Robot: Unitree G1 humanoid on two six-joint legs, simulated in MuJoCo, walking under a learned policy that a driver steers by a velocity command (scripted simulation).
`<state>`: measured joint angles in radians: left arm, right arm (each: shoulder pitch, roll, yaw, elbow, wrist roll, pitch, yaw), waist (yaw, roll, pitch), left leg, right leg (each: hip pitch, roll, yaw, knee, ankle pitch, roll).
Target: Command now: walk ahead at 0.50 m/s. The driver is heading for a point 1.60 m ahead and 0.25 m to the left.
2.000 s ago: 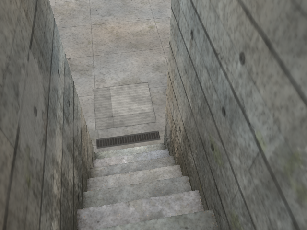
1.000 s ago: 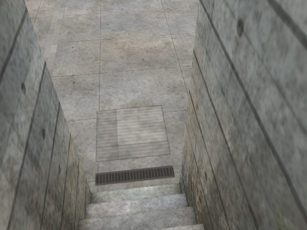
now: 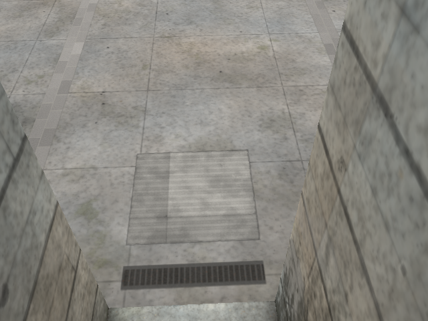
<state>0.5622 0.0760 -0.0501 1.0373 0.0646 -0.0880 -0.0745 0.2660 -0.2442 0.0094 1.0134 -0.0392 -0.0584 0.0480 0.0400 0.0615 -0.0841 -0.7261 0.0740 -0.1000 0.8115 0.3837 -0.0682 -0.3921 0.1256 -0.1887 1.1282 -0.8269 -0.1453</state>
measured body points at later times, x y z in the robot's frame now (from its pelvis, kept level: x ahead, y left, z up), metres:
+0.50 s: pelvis +0.27 +0.02 -0.29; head +0.28 +0.00 +0.16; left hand +0.38 +0.22 -0.41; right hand +0.18 -0.18 -0.44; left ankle +0.11 +0.12 -0.82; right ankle +0.36 -0.06 -1.03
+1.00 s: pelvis +0.49 +0.07 -0.49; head +0.48 +0.07 -0.04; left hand +0.36 +0.22 -0.64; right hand +0.51 -0.18 -0.64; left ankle +0.56 +0.18 -1.25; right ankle +0.34 -0.06 -1.06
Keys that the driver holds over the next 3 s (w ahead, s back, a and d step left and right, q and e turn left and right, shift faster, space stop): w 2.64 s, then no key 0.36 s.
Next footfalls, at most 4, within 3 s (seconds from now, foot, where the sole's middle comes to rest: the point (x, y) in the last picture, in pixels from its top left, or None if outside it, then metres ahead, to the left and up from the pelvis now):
0.16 left None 0.13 0.11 -0.89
0.50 right None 0.37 -0.06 -1.11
1.02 left None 0.57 0.18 -1.33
1.56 right None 0.81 0.00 -1.55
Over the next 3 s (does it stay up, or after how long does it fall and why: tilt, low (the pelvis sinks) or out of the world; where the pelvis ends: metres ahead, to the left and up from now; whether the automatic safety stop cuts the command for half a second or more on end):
stays up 1.51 0.25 -0.99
